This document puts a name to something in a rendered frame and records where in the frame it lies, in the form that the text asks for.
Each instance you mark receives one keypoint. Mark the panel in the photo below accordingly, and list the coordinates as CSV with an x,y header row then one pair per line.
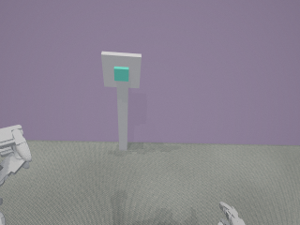
x,y
133,62

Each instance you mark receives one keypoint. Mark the right robot hand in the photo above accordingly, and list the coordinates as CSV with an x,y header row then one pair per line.
x,y
231,215

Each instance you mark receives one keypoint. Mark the button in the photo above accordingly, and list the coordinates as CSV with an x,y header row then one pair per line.
x,y
121,74

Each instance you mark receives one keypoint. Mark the left robot hand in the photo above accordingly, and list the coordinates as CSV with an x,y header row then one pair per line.
x,y
15,148

